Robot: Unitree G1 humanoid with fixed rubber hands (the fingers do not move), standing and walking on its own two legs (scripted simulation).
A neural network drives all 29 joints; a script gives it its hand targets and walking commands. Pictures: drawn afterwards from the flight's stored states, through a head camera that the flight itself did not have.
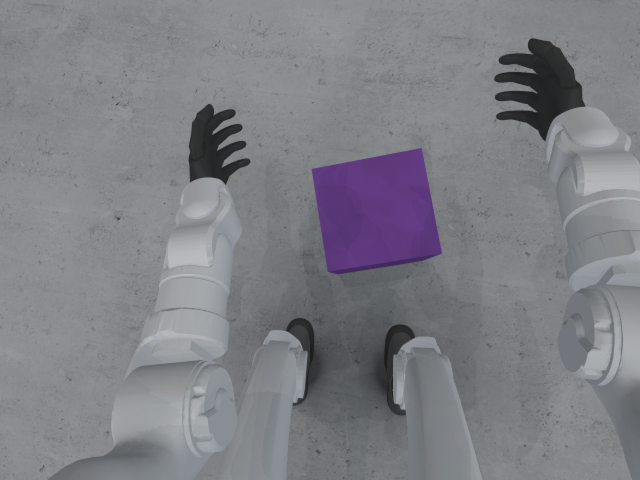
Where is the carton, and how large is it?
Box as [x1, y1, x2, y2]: [312, 148, 441, 273]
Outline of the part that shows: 421,148 312,169 328,271 342,273 422,260 441,253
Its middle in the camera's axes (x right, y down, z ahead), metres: +0.12 -0.05 +0.85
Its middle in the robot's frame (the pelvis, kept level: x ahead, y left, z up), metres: +0.47 -0.03 -0.51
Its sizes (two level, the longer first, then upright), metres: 0.210 0.200 0.250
